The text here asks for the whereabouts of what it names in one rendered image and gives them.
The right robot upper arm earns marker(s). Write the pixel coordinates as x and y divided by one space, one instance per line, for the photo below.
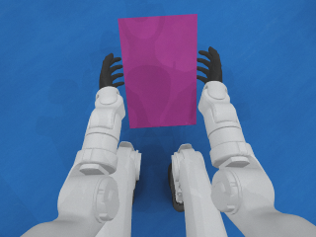
247 197

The left robot thigh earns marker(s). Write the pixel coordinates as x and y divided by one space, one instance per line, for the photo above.
128 171

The right robot thigh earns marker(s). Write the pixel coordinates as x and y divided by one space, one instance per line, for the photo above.
202 218

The left robot hand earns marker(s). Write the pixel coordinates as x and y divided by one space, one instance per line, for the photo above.
106 78

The left robot upper arm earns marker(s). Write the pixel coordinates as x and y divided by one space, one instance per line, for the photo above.
85 204

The carton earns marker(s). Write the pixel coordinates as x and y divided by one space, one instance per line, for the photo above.
160 69

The robot left forearm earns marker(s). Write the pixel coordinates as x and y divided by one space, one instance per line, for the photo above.
98 155

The right robot hand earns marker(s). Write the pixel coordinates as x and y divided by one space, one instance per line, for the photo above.
214 71

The robot thigh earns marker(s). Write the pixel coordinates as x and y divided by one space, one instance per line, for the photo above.
128 171
202 218

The robot right forearm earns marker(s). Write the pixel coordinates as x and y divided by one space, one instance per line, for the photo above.
223 129

